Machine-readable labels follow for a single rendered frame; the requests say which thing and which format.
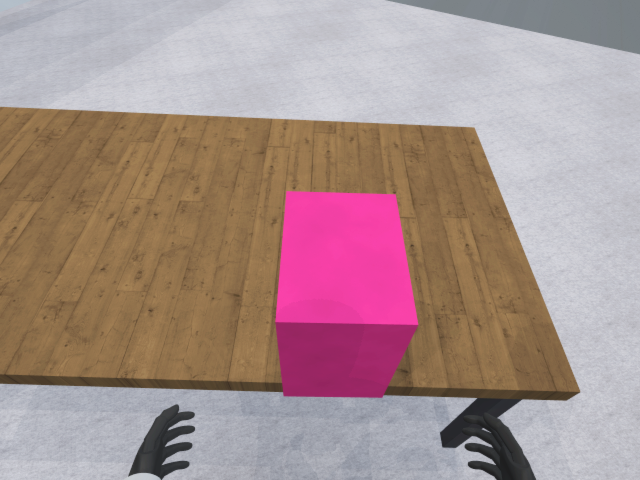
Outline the carton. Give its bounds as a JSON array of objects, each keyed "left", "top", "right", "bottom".
[{"left": 275, "top": 191, "right": 418, "bottom": 398}]

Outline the table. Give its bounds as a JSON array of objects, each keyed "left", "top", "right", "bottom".
[{"left": 0, "top": 107, "right": 580, "bottom": 448}]

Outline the robot left hand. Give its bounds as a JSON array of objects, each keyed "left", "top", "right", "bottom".
[{"left": 128, "top": 404, "right": 195, "bottom": 480}]

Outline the robot right hand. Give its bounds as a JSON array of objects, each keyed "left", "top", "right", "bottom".
[{"left": 462, "top": 412, "right": 536, "bottom": 480}]

